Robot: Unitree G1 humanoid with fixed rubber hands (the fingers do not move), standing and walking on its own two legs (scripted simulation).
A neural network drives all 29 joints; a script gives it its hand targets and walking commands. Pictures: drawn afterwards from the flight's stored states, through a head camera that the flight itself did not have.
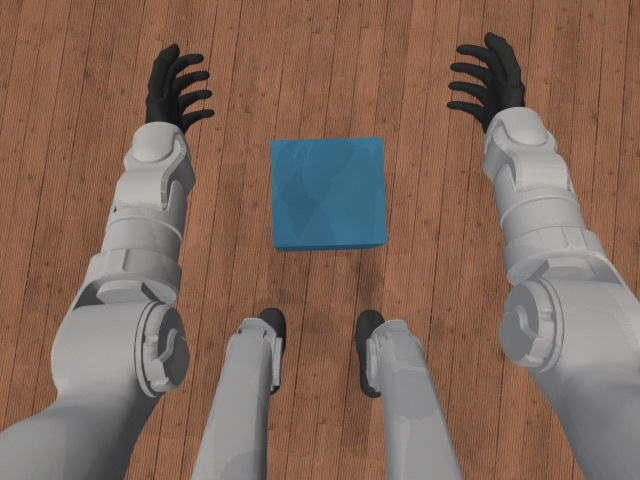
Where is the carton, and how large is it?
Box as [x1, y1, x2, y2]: [270, 137, 386, 251]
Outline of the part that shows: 381,137 270,140 272,228 274,247 284,251 369,248 386,243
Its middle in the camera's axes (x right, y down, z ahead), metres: +0.02 -0.08 +0.84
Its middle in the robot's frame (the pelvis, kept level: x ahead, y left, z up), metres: +0.48 +0.00 -0.50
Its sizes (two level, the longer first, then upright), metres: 0.210 0.200 0.250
